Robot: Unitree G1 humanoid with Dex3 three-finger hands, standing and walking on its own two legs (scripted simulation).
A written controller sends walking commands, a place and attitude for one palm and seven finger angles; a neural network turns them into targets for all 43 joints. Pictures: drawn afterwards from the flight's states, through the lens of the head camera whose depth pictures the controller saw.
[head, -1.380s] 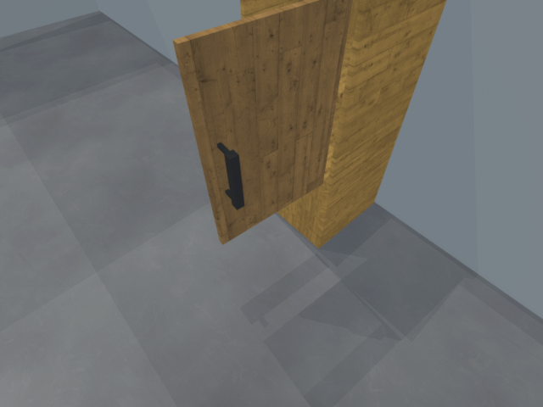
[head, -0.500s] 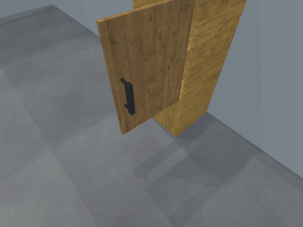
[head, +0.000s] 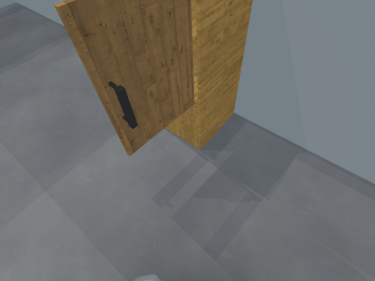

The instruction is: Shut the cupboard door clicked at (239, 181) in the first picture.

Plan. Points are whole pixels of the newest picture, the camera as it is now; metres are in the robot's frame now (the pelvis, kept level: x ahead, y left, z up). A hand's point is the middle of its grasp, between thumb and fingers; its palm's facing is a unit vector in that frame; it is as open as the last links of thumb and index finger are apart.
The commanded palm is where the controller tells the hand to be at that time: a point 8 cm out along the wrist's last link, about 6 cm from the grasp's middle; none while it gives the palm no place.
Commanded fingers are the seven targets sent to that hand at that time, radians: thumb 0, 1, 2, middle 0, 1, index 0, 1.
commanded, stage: walk to a spot facing it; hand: left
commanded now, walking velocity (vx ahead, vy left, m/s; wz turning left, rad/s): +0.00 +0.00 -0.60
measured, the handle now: (123, 105) +0.60 +0.27 -0.05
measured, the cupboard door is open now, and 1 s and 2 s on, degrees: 86 86 86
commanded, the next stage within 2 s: none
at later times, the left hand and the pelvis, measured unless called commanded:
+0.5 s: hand out of the picture +0.10 +0.21 -0.16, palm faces -0.17 -0.96 -0.23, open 7.4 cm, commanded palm none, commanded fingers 0.00 0.90 0.90 -0.20 -0.30 -0.20 -0.30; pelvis -0.02 +0.02 +0.01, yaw -15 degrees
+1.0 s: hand out of the picture +0.13 +0.11 -0.15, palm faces -0.53 -0.81 -0.23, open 7.4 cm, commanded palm none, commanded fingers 0.00 0.90 0.90 -0.20 -0.30 -0.20 -0.30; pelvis -0.04 -0.02 +0.02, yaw -34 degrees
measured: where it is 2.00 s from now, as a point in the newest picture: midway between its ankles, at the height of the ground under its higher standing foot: outside the picture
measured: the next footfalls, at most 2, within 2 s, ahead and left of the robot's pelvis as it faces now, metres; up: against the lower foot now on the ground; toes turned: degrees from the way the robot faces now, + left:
left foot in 0.42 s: +0.04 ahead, +0.14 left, +0.00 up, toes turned -14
right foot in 0.72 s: -0.05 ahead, -0.13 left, +0.00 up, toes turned -28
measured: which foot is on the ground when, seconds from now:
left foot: up 0.00-0.40, down 0.42-0.72, up 0.74-1.00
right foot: down 0.00-0.40, up 0.42-0.70, down 0.72-1.00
